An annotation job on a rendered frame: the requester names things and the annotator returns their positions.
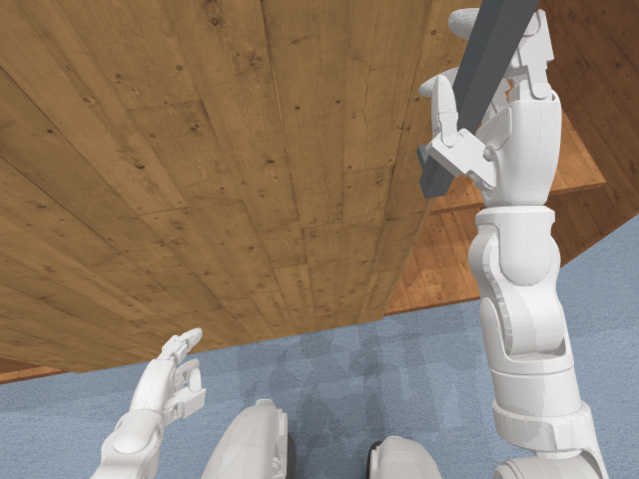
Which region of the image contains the robot right forearm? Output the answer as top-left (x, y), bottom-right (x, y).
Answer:
top-left (468, 206), bottom-right (609, 479)

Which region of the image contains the robot right hand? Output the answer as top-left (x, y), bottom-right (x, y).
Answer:
top-left (418, 8), bottom-right (562, 208)

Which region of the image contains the robot right thigh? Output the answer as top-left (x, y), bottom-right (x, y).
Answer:
top-left (369, 437), bottom-right (442, 479)

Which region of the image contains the robot left forearm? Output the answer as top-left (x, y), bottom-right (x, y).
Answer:
top-left (90, 409), bottom-right (164, 479)

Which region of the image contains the robot right upper arm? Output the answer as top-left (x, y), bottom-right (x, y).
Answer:
top-left (493, 454), bottom-right (600, 479)

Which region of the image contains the handle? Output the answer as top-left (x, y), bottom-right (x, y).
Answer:
top-left (416, 0), bottom-right (540, 199)

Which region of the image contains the left robot shin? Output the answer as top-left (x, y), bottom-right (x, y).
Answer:
top-left (255, 399), bottom-right (287, 479)

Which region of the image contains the robot left hand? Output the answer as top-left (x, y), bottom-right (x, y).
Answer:
top-left (129, 328), bottom-right (206, 427)

